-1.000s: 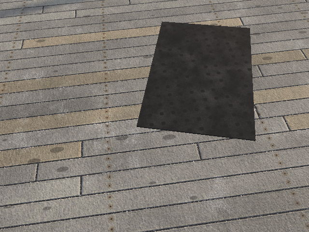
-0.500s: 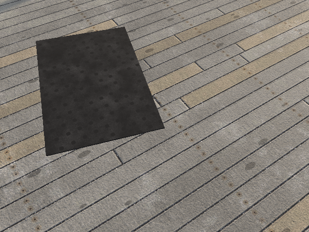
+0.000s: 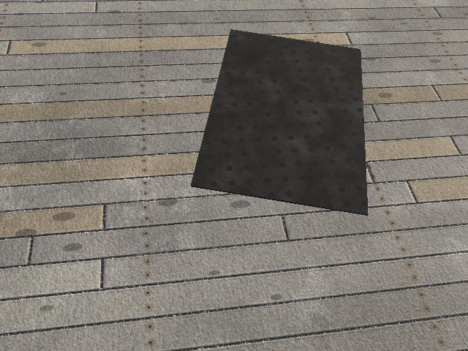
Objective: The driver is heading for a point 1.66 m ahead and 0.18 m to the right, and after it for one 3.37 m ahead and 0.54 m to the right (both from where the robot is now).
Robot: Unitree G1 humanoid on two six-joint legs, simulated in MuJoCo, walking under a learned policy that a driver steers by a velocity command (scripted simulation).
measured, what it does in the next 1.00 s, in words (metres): walks ahead, turning right: right foot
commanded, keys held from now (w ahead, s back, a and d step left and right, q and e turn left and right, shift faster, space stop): q+shift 0.02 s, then w+q+shift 0.12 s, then w+e+shift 0.58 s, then e+shift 0.22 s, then q+shift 0.06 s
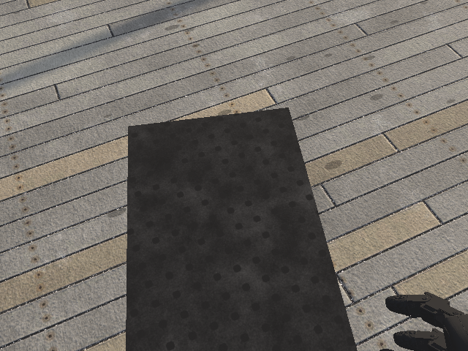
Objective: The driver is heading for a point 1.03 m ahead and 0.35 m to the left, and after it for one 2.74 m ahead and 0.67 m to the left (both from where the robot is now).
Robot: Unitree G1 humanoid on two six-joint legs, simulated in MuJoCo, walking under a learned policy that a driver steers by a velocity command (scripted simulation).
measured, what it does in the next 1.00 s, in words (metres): steps on the spot, turning left: left foot, then right foot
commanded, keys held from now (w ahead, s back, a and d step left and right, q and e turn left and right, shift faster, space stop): q+shift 0.84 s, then e+shift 0.16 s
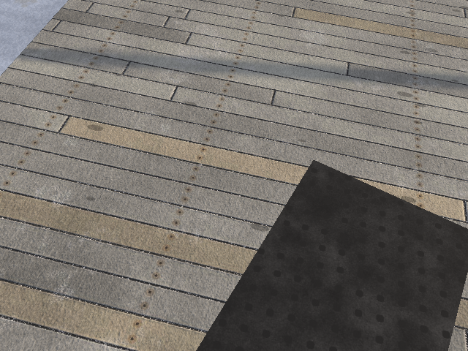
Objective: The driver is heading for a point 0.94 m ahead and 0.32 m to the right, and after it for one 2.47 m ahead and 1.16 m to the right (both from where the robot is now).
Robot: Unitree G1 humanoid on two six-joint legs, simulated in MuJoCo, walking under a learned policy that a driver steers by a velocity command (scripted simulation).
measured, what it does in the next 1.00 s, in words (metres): walks ahead, turning right: right foot, then left foot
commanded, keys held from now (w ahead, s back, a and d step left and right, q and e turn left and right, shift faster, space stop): e+shift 0.20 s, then w+e+shift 0.44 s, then w+q+shift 0.36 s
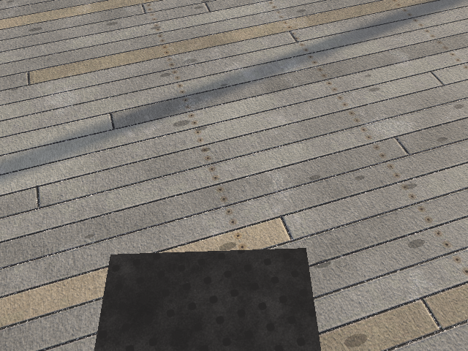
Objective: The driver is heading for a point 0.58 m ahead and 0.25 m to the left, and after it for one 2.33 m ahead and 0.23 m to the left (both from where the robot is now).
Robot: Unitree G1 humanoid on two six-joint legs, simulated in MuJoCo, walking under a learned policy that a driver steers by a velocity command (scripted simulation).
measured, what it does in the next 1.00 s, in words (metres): walks ahead, turning left: right foot, then left foot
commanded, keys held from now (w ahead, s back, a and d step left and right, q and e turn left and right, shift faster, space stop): w+q+shift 0.56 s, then w+e+shift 0.44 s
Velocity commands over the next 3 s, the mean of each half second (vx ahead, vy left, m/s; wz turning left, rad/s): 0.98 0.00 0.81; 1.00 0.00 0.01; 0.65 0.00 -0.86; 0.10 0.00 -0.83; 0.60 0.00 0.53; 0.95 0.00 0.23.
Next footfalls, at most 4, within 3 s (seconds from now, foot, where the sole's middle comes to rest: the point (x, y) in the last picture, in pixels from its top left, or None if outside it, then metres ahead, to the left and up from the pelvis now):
0.42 right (283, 291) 0.63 -0.09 -0.74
0.84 left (151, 231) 0.83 0.32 -0.74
1.26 right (167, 125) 1.31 0.32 -0.74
1.80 left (137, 98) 1.47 0.46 -0.74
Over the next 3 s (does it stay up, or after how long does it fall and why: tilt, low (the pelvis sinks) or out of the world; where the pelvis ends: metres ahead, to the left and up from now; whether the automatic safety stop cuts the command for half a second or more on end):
stays up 1.91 0.46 0.02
